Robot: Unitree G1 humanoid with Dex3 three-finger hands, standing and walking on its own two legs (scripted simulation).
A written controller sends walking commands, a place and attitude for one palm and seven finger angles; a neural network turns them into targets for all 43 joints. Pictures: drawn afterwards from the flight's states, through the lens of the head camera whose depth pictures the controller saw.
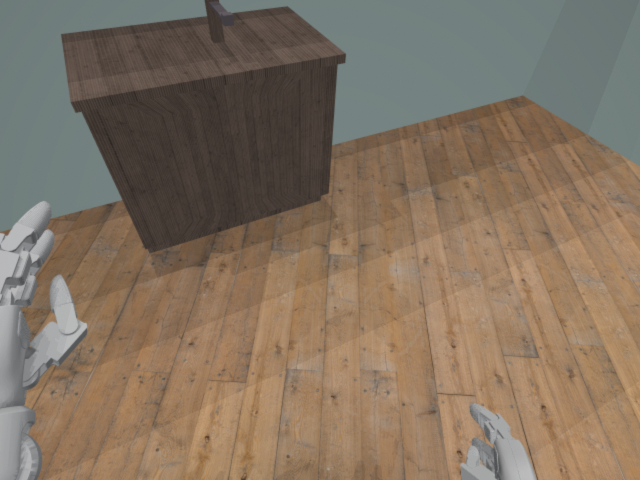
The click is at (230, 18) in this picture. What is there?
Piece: tap's lever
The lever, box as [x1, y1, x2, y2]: [221, 12, 233, 26]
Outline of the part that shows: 221,13 221,16 223,18 222,23 225,26 232,25 232,14 230,12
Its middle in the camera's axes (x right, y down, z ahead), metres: -0.27 -0.63 +1.10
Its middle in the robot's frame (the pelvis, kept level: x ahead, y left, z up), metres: +1.24 +0.35 +0.07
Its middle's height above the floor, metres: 0.84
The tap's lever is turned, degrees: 0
